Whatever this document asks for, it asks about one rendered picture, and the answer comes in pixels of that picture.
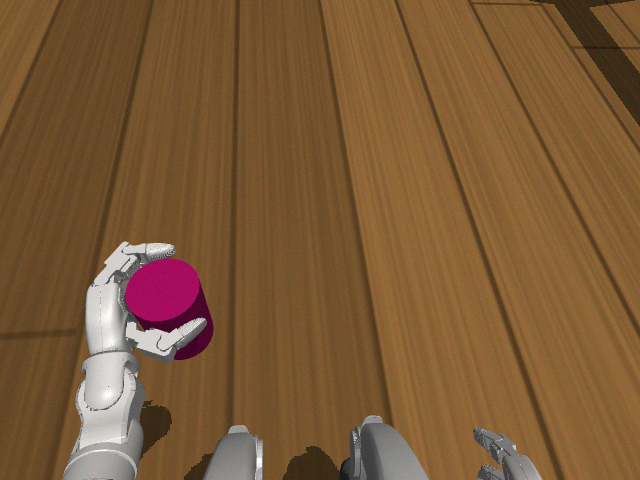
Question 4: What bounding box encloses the left robot hand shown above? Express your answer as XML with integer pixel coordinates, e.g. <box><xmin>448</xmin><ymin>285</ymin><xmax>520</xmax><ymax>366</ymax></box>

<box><xmin>85</xmin><ymin>241</ymin><xmax>207</xmax><ymax>363</ymax></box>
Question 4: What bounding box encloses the left robot arm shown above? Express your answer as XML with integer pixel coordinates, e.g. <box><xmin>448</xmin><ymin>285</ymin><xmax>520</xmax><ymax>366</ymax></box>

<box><xmin>62</xmin><ymin>350</ymin><xmax>145</xmax><ymax>480</ymax></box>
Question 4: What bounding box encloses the right robot hand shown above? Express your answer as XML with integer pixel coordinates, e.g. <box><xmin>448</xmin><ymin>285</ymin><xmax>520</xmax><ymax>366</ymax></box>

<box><xmin>473</xmin><ymin>427</ymin><xmax>543</xmax><ymax>480</ymax></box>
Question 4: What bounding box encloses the can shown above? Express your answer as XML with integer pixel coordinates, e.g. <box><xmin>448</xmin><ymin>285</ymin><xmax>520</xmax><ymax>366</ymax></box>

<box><xmin>125</xmin><ymin>259</ymin><xmax>214</xmax><ymax>360</ymax></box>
